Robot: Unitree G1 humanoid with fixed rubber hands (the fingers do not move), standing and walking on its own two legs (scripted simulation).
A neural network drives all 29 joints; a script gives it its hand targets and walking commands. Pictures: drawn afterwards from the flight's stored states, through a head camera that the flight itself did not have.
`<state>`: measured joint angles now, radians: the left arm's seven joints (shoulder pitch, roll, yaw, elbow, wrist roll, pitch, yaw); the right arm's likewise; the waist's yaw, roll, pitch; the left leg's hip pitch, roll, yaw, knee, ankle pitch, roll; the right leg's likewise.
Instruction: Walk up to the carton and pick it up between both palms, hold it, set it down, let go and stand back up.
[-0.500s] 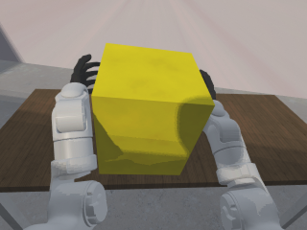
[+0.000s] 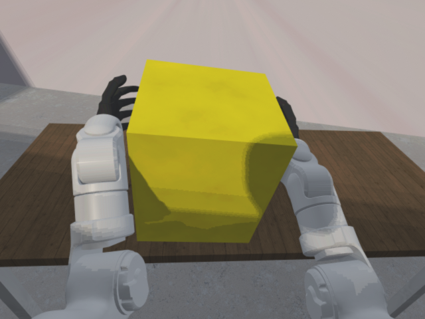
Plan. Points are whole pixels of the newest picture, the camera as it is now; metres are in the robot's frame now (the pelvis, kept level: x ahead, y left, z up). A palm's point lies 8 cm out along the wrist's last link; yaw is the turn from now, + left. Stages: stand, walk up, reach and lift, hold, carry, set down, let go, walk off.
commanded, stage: hold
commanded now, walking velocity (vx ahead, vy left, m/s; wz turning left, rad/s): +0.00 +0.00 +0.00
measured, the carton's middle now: (201, 157) +0.35 +0.01 +0.20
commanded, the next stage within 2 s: set down in 0.70 s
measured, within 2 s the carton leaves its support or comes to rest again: neither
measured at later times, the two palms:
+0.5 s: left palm (111, 121) +0.36 +0.15 +0.26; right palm (285, 140) +0.36 -0.15 +0.23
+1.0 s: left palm (111, 108) +0.37 +0.15 +0.28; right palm (288, 133) +0.37 -0.15 +0.24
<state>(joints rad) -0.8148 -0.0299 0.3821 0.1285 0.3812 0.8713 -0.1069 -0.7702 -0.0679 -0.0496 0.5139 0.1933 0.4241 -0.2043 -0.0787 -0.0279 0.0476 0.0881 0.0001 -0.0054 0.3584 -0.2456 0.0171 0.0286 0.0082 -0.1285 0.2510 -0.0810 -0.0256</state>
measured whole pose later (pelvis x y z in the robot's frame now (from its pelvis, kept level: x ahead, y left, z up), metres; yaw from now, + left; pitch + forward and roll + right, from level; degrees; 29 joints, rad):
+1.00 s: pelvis +0.00 +0.00 +0.00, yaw +1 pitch -12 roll -1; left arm -0.85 -0.04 0.39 0.17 0.38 0.74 -0.11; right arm -0.78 -0.03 -0.14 0.53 0.09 0.29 -0.17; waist -0.09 -0.04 0.05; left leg 0.10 -0.01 -0.02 0.34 -0.24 0.02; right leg 0.04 0.00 -0.14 0.25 -0.09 -0.02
